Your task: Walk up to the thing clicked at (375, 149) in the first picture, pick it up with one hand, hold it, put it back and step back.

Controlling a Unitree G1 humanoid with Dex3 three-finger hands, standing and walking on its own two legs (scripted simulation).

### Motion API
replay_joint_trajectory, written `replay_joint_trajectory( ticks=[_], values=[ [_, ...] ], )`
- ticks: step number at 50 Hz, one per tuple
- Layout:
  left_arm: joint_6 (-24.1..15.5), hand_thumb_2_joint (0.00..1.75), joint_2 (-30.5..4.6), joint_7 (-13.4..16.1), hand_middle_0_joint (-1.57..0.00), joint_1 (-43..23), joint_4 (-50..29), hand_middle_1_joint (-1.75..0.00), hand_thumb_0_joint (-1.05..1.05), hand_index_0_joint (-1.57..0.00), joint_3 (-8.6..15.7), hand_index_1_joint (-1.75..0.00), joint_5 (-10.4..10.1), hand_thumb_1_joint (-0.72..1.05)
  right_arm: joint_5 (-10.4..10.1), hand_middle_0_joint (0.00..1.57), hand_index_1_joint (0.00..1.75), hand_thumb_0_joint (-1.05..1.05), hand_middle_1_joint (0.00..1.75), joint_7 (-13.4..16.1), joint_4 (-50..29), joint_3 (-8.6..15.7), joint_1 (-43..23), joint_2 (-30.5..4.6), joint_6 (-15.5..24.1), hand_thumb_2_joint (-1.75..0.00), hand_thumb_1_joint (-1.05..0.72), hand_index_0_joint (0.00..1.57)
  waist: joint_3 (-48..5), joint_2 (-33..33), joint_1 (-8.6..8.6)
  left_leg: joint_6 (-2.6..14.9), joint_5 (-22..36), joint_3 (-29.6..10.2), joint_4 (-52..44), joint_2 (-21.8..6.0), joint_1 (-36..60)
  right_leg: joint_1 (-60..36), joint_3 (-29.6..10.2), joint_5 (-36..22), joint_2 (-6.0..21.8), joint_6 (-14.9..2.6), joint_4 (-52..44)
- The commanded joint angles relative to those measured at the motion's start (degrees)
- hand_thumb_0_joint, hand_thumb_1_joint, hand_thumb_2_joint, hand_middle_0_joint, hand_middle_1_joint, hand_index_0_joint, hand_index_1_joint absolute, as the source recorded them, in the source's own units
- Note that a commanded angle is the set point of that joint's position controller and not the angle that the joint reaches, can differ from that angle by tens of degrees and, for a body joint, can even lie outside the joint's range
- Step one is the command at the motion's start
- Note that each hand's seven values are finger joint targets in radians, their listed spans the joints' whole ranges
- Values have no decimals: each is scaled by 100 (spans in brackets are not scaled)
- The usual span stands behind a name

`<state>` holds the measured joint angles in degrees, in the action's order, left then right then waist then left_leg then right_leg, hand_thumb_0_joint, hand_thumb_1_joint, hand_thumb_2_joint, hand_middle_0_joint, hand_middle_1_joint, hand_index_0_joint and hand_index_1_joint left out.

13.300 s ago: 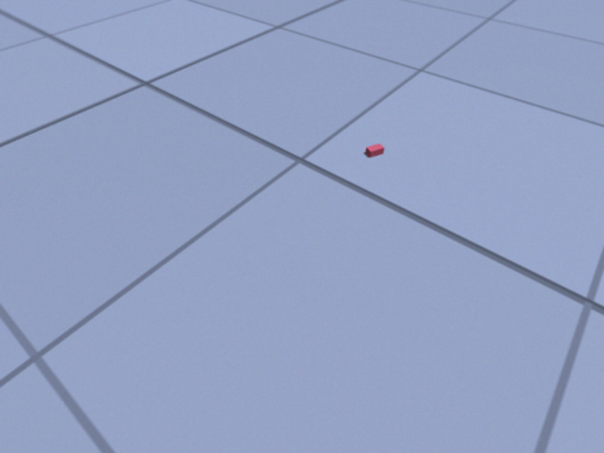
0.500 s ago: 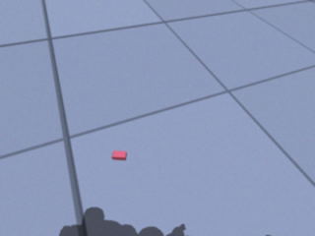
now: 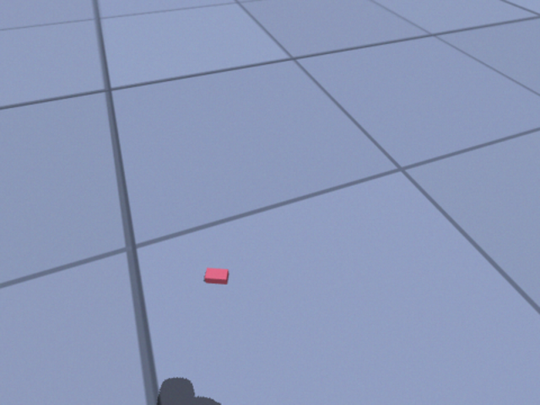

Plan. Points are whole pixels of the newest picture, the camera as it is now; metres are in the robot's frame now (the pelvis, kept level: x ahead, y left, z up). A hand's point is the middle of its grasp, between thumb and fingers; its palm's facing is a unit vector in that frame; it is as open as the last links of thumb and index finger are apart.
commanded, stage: walk up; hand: left
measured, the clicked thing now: (217, 276) +0.75 +0.24 -0.75
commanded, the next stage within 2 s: stand in 0.52 s
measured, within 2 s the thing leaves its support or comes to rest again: neither
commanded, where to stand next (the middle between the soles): +0.35 +0.03 m, yaw -3 degrees
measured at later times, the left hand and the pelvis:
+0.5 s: hand out of the picture +0.11 +0.27 -0.15, palm faces +0.04 -0.94 -0.34, open 7.4 cm; pelvis +0.01 +0.01 +0.01, yaw +1 degrees
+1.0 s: hand out of the picture +0.07 +0.26 -0.14, palm faces -0.02 -0.94 -0.34, open 7.4 cm; pelvis -0.01 +0.01 +0.02, yaw +0 degrees
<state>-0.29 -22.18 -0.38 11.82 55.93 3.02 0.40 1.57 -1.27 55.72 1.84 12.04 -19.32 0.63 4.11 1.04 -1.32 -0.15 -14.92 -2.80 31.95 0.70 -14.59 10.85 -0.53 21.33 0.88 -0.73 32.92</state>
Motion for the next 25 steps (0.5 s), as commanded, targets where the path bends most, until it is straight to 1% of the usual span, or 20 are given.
replay_joint_trajectory(
  ticks=[1, 2, 3, 4, 5, 6, 7, 8, 9, 10, 11, 12, 13, 15, 20, 21, 24, 25],
  values=[
    [-265, 90, -1286, 104, -20, 21, -169, -30, 0, -20, 319, -30, 58, 90, -122, 20, 30, 0, 30, 116, -507, 261, -613, -1230, 129, -90, -90, 20, -400, -313, -114, 187, 407, -554, -296, -412, -509, -672, -978, -621, 642, -380, -1335],
    [-274, 90, -1444, 94, -20, -191, -199, -30, 0, -20, 335, -30, 79, 90, -111, 20, 30, 0, 30, 117, -419, 264, -423, -1199, 119, -90, -90, 20, -325, -102, 30, 120, -80, -400, -181, -224, -504, -533, -1282, -346, 939, -546, -1345],
    [-271, 90, -1472, 91, -20, -421, -249, -30, 0, -20, 327, -30, 87, 90, -90, 20, 30, 0, 30, 131, -307, 271, -304, -1189, 124, -90, -90, 20, -266, 3, 108, 92, -89, -252, -174, -195, -334, -382, -1317, -366, 1116, -668, -1300],
    [-259, 90, -1377, 86, -20, -522, -284, -30, 0, -20, 283, -30, 68, 90, -64, 20, 30, 0, 30, 132, -235, 276, -317, -1215, 141, -90, -90, 20, -221, -33, 137, 114, 67, -262, -298, -212, -48, -94, -1153, -594, 1081, -630, -1239],
    [-248, 90, -1279, 87, -20, -685, -285, -30, 0, -20, 254, -30, 55, 90, -52, 20, 30, 0, 30, 132, -191, 287, -298, -1223, 167, -90, -90, 20, -207, -27, 191, 179, 469, -368, -455, -317, 113, 9, -836, -837, 891, -507, -1118],
    [-244, 90, -1182, 89, -20, -742, -263, -30, 0, -20, 230, -30, 24, 90, -51, 20, 30, 0, 30, 125, -173, 280, -366, -1243, 193, -90, -90, 20, -211, -61, 152, 256, 981, -554, -626, -485, 185, -1, -535, -1123, 643, -345, -961],
    [-241, 90, -1110, 92, -20, -662, -196, -30, 0, -20, 214, -30, 2, 90, -57, 20, 30, 0, 30, 117, -178, 270, -496, -1258, 222, -90, -90, 20, -312, -91, 60, 357, 1469, -699, -678, -647, 279, -118, -316, -1385, 454, -234, -856],
    [-248, 90, -1081, 98, -20, -639, -136, -30, 0, -20, 211, -30, 1, 90, -72, 20, 30, 0, 30, 116, -170, 262, -511, -1276, 235, -90, -90, 20, -475, -73, 29, 436, 1929, -753, -646, -733, 358, -356, -233, -1651, 404, -162, -818],
    [-250, 90, -1092, 106, -20, -628, -82, -30, 0, -20, 221, -30, -4, 90, -85, 20, 30, 0, 30, 125, -153, 258, -545, -1271, 236, -90, -90, 20, -546, -31, 5, 451, 2246, -697, -566, -725, 357, -502, -203, -1883, 400, -138, -820],
    [-249, 90, -1094, 111, -20, -640, -59, -30, 0, -20, 218, -30, -6, 90, -90, 20, 30, 0, 30, 135, -137, 260, -584, -1268, 230, -90, -90, 20, -624, -42, 9, 436, 2334, -615, -521, -681, 368, -626, -218, -2019, 437, -136, -833],
    [-241, 90, -1093, 112, -20, -666, -37, -30, 0, -20, 209, -30, -19, 90, -98, 20, 30, 0, 30, 146, -114, 259, -589, -1249, 224, -90, -90, 20, -671, -102, 16, 383, 2340, -534, -527, -639, 402, -692, -248, -2096, 475, -156, -816],
    [-229, 90, -1090, 117, -20, -682, -31, -30, 0, -20, 212, -30, -24, 90, -92, 20, 30, 0, 30, 159, -90, 264, -604, -1262, 214, -90, -90, 20, -757, -177, 27, 376, 2348, -497, -545, -645, 454, -749, -225, -2168, 487, -165, -783],
    [-214, 90, -1085, 118, -20, -701, 1, -30, 0, -20, 202, -30, -27, 90, -90, 20, 30, 0, 30, 160, -80, 275, -678, -1267, 199, -90, -90, 20, -694, -262, 16, 366, 2125, -517, -593, -622, 414, -691, -208, -1995, 465, -164, -800],
    [-200, 90, -1058, 120, -20, -800, 19, -30, 0, -20, 188, -30, -11, 90, -77, 20, 30, 0, 30, 161, -49, 271, -754, -1255, 180, -90, -90, 20, -707, -314, 21, 386, 1893, -563, -695, -671, 403, -683, -183, -1791, 453, -166, -825],
    [-199, 90, -1069, 108, -20, -887, 156, -30, 0, -20, 149, -30, 10, 90, -67, 20, 30, 0, 30, 145, -5, 257, -999, -1212, 144, -90, -90, 20, -516, -297, 16, 321, 1343, -555, -829, -621, 269, -663, -258, -1487, 471, -166, -1109],
    [-204, 90, -1095, 108, -20, -882, 143, -30, 0, -20, 159, -30, 24, 90, -58, 20, 30, 0, 30, 145, 18, 252, -991, -1220, 143, -90, -90, 20, -609, -234, 23, 320, 1350, -510, -824, -615, 353, -717, -281, -1575, 519, -175, -1133],
    [-216, 90, -1119, 107, -20, -897, 220, -30, 0, -20, 164, -30, 31, 90, -72, 20, 30, 0, 30, 132, 46, 239, -1010, -1173, 135, -90, -90, 20, -609, -128, 48, 259, 1411, -408, -719, -516, 378, -759, -355, -1741, 579, -187, -1240],
    [-218, 90, -1131, 107, -20, -959, 197, -30, 0, -20, 173, -30, 29, 90, -63, 20, 30, 0, 30, 130, 69, 231, -1001, -1160, 124, -90, -90, 20, -623, -112, 70, 244, 1368, -394, -747, -503, 363, -774, -359, -1698, 598, -175, -1275]
  ],
)
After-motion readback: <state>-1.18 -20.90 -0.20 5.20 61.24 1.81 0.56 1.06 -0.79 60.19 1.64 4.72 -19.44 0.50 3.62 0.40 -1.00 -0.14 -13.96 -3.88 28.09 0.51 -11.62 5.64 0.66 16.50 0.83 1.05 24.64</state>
